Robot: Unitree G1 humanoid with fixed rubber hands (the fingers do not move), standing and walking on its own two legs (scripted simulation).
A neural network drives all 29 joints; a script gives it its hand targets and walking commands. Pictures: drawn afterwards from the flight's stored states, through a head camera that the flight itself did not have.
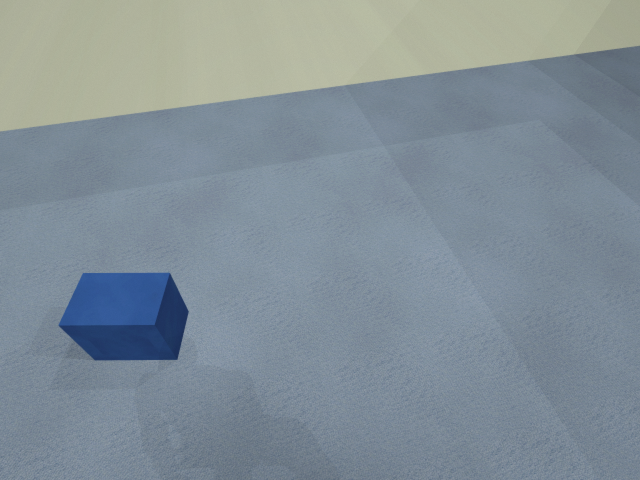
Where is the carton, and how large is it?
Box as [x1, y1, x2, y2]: [58, 273, 188, 359]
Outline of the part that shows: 82,274 58,325 94,359 177,358 188,311 169,273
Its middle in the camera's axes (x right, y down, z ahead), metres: -0.61 +0.26 +1.25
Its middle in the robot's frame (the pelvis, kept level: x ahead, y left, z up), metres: +0.68 +0.60 -0.65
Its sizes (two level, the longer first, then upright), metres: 0.271 0.181 0.243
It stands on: the floor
